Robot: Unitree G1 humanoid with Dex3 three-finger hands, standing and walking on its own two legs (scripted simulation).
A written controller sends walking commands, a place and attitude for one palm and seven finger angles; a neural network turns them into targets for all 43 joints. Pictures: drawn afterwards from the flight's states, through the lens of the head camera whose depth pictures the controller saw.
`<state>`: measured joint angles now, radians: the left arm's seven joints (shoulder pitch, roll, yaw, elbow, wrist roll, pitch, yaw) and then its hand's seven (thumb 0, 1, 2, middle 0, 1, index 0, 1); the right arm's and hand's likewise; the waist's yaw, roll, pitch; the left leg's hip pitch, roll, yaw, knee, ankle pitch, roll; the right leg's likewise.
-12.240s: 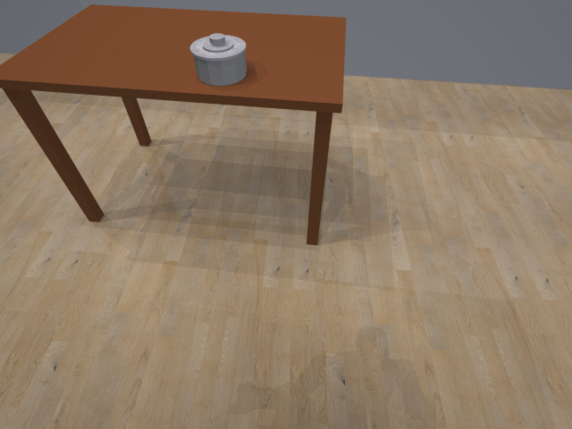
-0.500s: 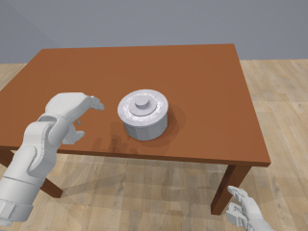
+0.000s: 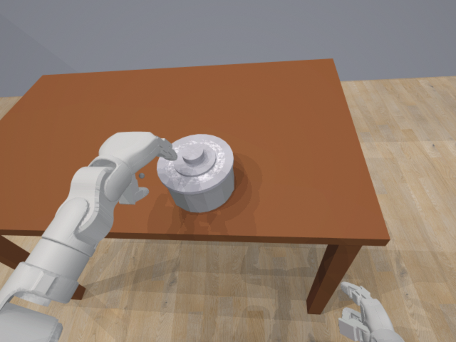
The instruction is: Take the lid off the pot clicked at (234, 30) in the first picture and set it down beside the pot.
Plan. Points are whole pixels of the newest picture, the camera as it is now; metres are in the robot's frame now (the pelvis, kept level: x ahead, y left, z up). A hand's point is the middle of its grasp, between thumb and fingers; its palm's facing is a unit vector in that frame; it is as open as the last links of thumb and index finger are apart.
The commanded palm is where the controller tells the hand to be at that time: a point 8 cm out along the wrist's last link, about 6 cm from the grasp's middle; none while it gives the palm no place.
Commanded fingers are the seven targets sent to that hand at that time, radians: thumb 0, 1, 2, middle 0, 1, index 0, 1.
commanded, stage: move the open hand above the knob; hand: left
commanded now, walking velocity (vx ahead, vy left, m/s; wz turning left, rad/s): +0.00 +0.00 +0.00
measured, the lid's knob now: (192, 153) +0.47 +0.11 +0.06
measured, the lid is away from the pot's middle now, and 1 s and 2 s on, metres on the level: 0.00 0.00 0.00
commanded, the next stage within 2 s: lower the open fingers around the knob in 1.68 s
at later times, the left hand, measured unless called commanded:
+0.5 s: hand (163, 154) +0.41 +0.14 +0.12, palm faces -0.24 -0.07 -0.97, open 10.0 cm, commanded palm +0.40 +0.14 +0.19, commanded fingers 0.00 -0.29 1.41 -0.83 -0.08 -0.83 -0.08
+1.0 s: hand (183, 135) +0.45 +0.11 +0.13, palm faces -0.24 -0.05 -0.97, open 10.0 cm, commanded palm +0.43 +0.12 +0.19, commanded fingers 0.00 -0.29 1.41 -0.83 -0.08 -0.83 -0.08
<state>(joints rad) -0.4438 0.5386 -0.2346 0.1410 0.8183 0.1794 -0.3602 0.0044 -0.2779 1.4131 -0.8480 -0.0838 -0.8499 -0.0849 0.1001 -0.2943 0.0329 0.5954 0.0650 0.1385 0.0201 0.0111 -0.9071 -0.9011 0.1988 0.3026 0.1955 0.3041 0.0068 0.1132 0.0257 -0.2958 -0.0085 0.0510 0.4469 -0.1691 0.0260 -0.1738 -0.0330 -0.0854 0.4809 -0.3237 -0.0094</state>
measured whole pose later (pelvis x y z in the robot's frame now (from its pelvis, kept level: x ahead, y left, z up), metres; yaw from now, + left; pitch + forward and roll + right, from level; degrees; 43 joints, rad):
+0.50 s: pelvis +0.01 +0.00 +0.00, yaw +0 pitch +3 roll +1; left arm -0.61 0.44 -0.29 0.31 0.84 0.29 -0.31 0.00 -0.28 1.41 -0.85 -0.08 -0.85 -0.08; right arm 0.10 -0.29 0.03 0.60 0.08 0.16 0.05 0.01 -0.91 -0.90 0.20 0.30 0.19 0.30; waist 0.00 0.11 -0.01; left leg -0.33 -0.01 0.06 0.47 -0.20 0.02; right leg -0.21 -0.03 -0.08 0.51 -0.35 -0.01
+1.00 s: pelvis +0.01 +0.00 +0.00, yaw -1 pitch +4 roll +1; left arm -0.85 0.37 -0.31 0.63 0.86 0.28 -0.27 0.00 -0.28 1.41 -0.85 -0.08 -0.85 -0.08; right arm 0.16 -0.28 0.03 0.66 0.08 0.16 0.02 0.01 -0.91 -0.90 0.20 0.30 0.19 0.30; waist -0.04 0.09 -0.03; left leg -0.35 0.00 0.07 0.46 -0.19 0.02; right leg -0.24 -0.03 -0.06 0.51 -0.34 -0.01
